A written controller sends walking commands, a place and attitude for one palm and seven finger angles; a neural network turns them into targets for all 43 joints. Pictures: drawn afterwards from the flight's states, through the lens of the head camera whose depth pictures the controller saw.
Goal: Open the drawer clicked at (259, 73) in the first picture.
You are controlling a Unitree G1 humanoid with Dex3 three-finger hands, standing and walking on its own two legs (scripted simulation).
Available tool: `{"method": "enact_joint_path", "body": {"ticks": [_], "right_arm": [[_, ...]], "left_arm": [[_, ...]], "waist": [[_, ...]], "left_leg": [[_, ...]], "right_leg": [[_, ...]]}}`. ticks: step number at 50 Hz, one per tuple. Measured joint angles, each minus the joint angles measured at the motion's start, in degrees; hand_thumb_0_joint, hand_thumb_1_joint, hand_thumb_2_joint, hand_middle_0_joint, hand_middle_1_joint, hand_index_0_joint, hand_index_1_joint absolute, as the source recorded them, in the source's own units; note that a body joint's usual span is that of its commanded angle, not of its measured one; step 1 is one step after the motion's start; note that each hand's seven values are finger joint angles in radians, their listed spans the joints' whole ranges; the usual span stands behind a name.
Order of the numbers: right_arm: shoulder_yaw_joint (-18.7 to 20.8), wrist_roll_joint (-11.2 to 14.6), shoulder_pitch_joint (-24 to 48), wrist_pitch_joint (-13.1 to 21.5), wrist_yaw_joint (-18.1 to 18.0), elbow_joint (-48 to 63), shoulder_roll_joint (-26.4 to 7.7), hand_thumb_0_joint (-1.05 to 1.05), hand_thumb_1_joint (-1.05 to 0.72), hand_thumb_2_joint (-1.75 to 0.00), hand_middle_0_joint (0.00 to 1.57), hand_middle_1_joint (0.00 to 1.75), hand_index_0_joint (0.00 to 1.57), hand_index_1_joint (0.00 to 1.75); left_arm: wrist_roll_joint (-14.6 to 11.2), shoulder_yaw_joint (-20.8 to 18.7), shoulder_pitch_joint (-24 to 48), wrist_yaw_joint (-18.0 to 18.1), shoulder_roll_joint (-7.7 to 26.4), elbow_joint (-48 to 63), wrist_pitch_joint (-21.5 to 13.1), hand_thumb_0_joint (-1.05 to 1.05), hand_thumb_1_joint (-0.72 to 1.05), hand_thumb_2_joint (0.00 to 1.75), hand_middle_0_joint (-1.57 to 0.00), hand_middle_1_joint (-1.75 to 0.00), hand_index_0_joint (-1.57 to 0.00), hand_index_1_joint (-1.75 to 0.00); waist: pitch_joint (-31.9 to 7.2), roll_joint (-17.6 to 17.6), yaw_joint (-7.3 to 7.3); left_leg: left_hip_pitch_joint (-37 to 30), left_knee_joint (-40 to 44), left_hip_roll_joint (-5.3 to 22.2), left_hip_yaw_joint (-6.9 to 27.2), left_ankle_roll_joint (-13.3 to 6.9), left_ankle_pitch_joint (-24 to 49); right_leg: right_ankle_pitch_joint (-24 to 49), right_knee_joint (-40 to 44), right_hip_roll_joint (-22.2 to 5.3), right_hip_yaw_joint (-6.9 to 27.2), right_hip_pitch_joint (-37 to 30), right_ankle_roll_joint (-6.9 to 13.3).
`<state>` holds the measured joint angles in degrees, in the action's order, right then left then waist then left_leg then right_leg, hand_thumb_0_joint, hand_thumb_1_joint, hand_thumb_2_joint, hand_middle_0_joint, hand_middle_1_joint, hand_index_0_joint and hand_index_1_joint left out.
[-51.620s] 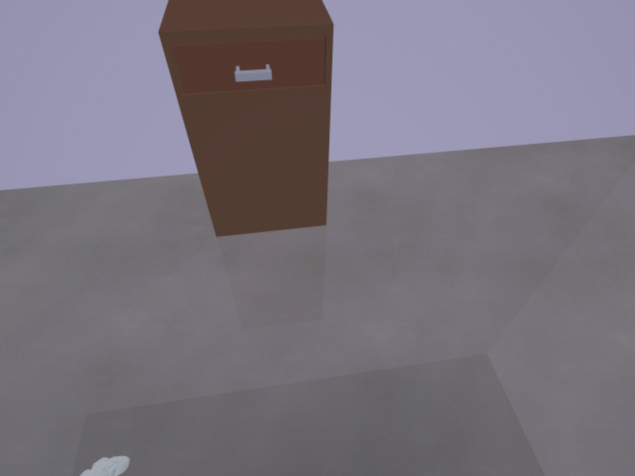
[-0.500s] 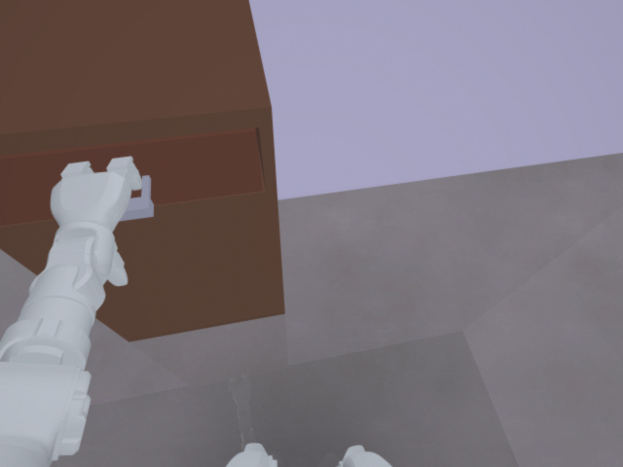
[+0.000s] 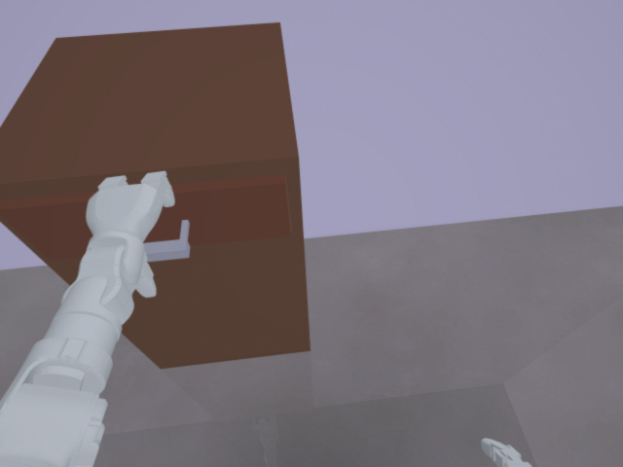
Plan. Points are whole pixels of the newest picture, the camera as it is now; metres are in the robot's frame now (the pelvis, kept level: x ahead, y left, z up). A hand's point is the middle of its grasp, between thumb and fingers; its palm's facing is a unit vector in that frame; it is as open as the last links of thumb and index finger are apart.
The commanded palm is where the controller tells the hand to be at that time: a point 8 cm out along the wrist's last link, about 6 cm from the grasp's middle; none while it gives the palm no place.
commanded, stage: re-aim the fingers above the handle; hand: left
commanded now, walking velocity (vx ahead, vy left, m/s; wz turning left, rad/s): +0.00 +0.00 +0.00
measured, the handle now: (156, 240) +0.46 +0.27 -0.02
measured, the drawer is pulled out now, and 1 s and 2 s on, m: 0.01 0.01 0.00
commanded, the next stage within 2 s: none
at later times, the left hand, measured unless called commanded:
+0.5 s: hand (137, 235) +0.42 +0.26 +0.04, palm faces -0.04 -0.02 -1.00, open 13.7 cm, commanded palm +0.40 +0.26 +0.10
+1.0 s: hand (138, 234) +0.42 +0.26 +0.04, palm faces -0.01 -0.02 -1.00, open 13.7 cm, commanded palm +0.40 +0.26 +0.09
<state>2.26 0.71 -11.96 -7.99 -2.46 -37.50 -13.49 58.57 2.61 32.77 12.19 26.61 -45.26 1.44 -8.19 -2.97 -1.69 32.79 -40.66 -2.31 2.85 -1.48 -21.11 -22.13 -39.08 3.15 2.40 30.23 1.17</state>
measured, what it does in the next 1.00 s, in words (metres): stands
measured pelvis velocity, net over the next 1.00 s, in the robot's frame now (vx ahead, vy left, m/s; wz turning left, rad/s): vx -0.03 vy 0.01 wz -0.01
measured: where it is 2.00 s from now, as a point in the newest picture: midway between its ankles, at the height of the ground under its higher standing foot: outside the picture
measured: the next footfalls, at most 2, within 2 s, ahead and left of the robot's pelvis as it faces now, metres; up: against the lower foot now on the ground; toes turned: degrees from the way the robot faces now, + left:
none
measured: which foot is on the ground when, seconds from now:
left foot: down 0.00-1.00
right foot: down 0.00-1.00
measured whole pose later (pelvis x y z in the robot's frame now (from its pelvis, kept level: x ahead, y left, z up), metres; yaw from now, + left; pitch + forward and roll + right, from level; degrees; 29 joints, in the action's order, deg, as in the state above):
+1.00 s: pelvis -0.03 +0.01 -0.01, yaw -1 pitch +15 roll -1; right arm 3.0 0.9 -18.5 -6.8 -2.4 -39.0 -13.9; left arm 60.8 0.9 39.5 16.1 29.6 -54.4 -3.1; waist -8.2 -2.3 -3.7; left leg 38.8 -43.8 -2.1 2.2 -1.9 -20.1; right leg -20.7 -41.7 3.4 2.7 36.2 0.5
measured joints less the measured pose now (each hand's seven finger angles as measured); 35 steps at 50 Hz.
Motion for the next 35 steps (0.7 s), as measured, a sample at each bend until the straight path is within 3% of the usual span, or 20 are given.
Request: {"method": "enact_joint_path", "body": {"ticks": [8,15,22,35], "right_arm": [[0.6,0.2,-2.1,-0.7,-0.2,1.0,-0.6,0.00,-0.90,-0.90,0.20,0.30,0.20,0.30],[1.4,0.2,-4.7,-0.2,-0.7,-1.2,-1.2,0.00,-0.90,-0.90,0.20,0.30,0.20,0.30],[1.8,0.3,-7.2,0.1,-0.8,-3.0,-1.5,0.00,-0.91,-0.90,0.20,0.30,0.20,0.30],[1.1,0.6,-7.8,0.7,-0.5,-2.8,-0.8,0.00,-0.90,-0.90,0.20,0.30,0.20,0.30]], "left_arm": [[1.5,-1.9,-0.5,0.1,1.6,-0.9,-5.5,0.00,-0.49,0.31,-0.32,-1.20,-0.33,-1.20],[1.9,-2.9,1.2,2.4,3.7,-3.9,-6.0,0.00,-0.49,0.31,-0.32,-1.20,-0.32,-1.20],[1.4,-3.4,3.7,2.2,4.9,-6.7,-6.0,0.00,-0.49,0.31,-0.33,-1.21,-0.33,-1.21],[1.8,-3.3,5.6,3.4,4.8,-9.2,-6.8,0.00,-0.49,0.31,-0.33,-1.23,-0.34,-1.22]], "waist": [[0.2,0.6,0.09],[0.8,0.7,-0.92],[0.7,0.4,-1.98],[0.3,0.5,-2.38]], "left_leg": [[0.7,-0.6,0.3,-0.1,0.5,0.3],[3.0,-1.8,0.5,0.4,0.8,0.5],[4.2,-2.0,0.8,0.1,0.8,0.8],[5.6,-2.4,0.6,-0.4,0.2,1.3]], "right_leg": [[0.0,-1.3,0.3,0.0,1.2,0.5],[0.3,-2.4,0.6,-0.5,3.3,0.7],[0.9,-2.2,0.9,-0.3,4.4,0.6],[1.5,-2.4,0.6,0.2,5.7,0.0]]}}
